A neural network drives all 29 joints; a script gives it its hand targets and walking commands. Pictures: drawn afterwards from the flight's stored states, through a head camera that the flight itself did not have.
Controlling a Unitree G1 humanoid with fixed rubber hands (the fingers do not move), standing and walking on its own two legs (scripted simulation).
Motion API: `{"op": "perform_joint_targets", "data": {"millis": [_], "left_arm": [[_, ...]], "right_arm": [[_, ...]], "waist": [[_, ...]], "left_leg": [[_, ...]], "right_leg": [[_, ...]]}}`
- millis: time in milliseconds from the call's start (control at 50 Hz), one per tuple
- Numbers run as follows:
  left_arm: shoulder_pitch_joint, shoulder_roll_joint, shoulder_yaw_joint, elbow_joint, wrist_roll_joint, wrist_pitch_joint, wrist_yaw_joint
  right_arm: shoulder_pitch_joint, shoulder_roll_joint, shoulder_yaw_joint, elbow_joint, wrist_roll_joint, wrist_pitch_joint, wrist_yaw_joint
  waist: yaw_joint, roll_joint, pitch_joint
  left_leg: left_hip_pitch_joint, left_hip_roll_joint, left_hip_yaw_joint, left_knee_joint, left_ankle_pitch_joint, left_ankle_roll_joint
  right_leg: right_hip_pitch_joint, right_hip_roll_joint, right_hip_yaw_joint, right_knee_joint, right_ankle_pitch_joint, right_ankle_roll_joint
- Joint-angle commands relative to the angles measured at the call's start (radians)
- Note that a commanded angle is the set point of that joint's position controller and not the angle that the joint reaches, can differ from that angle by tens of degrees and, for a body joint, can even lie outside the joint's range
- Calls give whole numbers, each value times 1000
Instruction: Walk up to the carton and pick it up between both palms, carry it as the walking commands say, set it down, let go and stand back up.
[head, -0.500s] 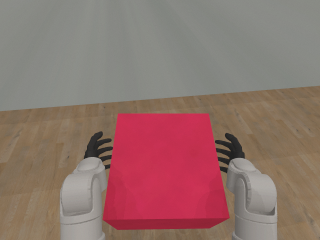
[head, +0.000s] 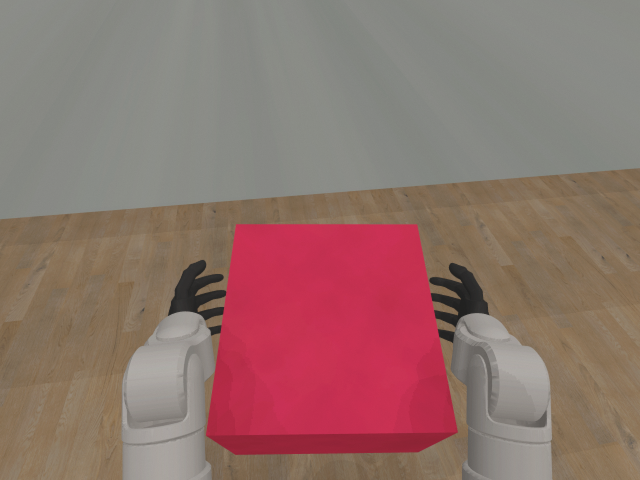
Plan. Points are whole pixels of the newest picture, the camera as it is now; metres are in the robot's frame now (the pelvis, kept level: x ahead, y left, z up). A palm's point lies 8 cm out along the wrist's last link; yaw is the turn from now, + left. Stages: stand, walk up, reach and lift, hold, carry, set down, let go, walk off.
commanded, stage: carry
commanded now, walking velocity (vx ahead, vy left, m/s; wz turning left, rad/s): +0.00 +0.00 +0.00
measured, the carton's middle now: (327, 338) +0.29 +0.00 +0.02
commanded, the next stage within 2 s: none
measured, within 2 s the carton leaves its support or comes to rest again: neither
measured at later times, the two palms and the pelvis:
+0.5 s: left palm (205, 321) +0.27 +0.15 +0.09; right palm (470, 325) +0.27 -0.17 +0.09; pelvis +0.00 -0.01 +0.00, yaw +0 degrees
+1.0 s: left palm (217, 318) +0.28 +0.14 +0.07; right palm (472, 320) +0.28 -0.18 +0.07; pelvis +0.01 -0.02 +0.00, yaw +0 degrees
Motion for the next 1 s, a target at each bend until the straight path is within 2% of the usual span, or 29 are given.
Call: {"op": "perform_joint_targets", "data": {"millis": [0, 40, 100, 160, 500, 980], "left_arm": [[-398, -846, -603, -11, -354, -17, -243], [-406, -870, -622, -38, -365, -23, -242], [-393, -833, -588, 21, -339, -37, -242], [-408, -852, -597, 13, -343, -55, -244], [-413, -818, -526, 161, -286, -190, -254], [-405, -730, -436, 235, -245, -306, -233]], "right_arm": [[-422, 846, 591, -31, 350, -32, 238], [-432, 868, 611, -61, 364, -38, 238], [-418, 834, 579, 1, 339, -51, 238], [-437, 850, 590, -13, 346, -69, 242], [-458, 801, 528, 116, 302, -204, 256], [-444, 715, 448, 202, 255, -317, 228]], "waist": [[-1, 18, -126], [-2, 18, -130], [-2, 16, -138], [-3, 16, -133], [-6, 12, -143], [-13, 9, -141]], "left_leg": [[91, 111, -92, -87, 61, 6], [94, 111, -93, -84, 61, 5], [100, 111, -91, -76, 78, 6], [98, 111, -90, -77, 71, 4], [103, 109, -82, -60, 87, 0], [115, 107, -70, -35, 115, -8]], "right_leg": [[13, -94, 63, -82, 71, -42], [14, -94, 64, -80, 71, -41], [21, -96, 64, -75, 85, -41], [19, -96, 65, -77, 79, -42], [38, -94, 65, -64, 101, -47], [65, -97, 57, -55, 139, -48]]}}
